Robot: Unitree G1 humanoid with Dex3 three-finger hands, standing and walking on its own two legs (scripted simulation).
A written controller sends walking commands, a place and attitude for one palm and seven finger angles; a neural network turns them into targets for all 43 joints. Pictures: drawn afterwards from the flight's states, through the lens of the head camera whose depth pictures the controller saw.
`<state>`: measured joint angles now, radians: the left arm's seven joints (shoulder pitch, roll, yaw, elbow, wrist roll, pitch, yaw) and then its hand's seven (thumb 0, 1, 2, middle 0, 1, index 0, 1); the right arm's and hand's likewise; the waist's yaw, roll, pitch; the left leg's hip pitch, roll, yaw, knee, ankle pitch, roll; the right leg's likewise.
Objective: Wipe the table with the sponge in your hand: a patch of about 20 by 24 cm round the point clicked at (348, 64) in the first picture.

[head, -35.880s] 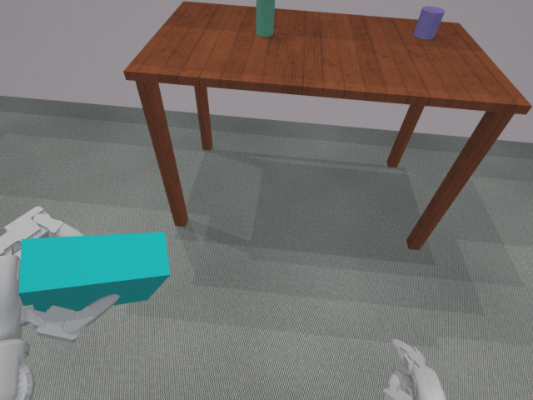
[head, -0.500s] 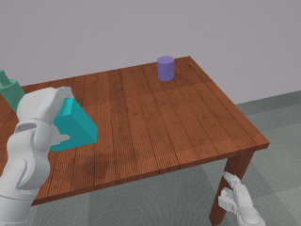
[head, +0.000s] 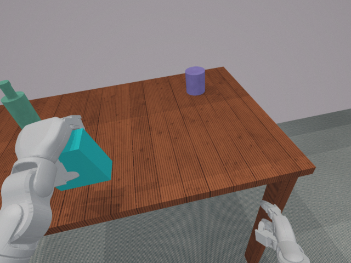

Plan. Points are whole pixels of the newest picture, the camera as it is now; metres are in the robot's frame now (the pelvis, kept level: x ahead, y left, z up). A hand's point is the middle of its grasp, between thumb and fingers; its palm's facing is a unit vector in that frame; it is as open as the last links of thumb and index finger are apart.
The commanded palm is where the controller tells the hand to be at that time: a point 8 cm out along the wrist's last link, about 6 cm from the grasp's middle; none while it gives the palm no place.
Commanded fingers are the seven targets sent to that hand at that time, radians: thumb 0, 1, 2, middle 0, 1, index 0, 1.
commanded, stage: bring the sponge back beside the body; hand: left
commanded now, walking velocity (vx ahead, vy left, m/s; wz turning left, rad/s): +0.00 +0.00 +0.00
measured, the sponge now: (77, 167) +0.24 +0.27 +0.14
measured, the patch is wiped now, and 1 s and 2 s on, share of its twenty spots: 0.95 0.95 0.95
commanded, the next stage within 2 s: step back with the hand held close in 0.96 s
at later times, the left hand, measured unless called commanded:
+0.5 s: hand (56, 171) +0.20 +0.28 +0.17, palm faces +0.19 -0.10 -0.98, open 9.3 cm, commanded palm +0.16 +0.28 +0.25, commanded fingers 0.00 0.10 1.30 -1.20 -1.60 -1.20 -1.60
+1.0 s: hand (49, 176) +0.19 +0.29 +0.17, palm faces +0.21 -0.12 -0.97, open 9.3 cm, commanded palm +0.15 +0.28 +0.24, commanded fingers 0.00 0.10 1.30 -1.20 -1.60 -1.20 -1.60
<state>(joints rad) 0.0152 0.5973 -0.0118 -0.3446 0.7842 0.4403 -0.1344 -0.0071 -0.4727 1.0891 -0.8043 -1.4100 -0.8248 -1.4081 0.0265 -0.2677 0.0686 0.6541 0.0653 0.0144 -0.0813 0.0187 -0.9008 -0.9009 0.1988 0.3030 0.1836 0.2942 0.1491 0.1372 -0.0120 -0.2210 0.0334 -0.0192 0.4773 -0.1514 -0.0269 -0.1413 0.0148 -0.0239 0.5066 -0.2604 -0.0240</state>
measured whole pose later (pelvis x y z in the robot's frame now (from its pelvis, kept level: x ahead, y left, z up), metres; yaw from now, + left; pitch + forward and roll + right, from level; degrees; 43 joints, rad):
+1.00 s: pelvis +0.00 +0.01 +0.00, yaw +0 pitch -7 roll -1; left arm 0.23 0.60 0.05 -0.47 0.76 0.40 -0.10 -0.01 -0.47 1.09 -0.80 -1.41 -0.82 -1.41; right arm 0.04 -0.25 0.07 0.64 0.05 -0.01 -0.08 0.02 -0.90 -0.90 0.20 0.30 0.19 0.29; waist 0.16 0.12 0.00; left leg -0.21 0.03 -0.02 0.49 -0.16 -0.02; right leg -0.12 0.02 -0.02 0.50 -0.25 -0.02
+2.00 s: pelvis -0.07 +0.02 -0.02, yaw +1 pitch +1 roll -2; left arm 0.31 0.40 0.44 -0.63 -0.05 -0.16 0.15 -0.01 -0.47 1.09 -0.81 -1.41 -0.83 -1.41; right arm 0.18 -0.21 0.05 0.57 0.01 -0.11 -0.06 0.02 -0.90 -0.90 0.20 0.30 0.20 0.30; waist 0.01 0.00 0.00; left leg -0.55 0.01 -0.02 0.78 -0.38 0.01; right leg -0.48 0.00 -0.04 0.68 -0.22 0.00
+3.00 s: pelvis -0.29 -0.04 -0.01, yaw -2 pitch +0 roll +2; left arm 0.40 0.41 0.41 -0.61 -0.07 -0.10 0.12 -0.01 -0.48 1.08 -0.81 -1.41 -0.83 -1.41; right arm 0.21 -0.22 0.02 0.65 0.02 -0.06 -0.06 0.02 -0.90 -0.90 0.20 0.30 0.20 0.30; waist -0.03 -0.04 -0.05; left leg -0.34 0.03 0.06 0.83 -0.45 0.03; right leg -0.48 -0.04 -0.07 0.62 -0.19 -0.04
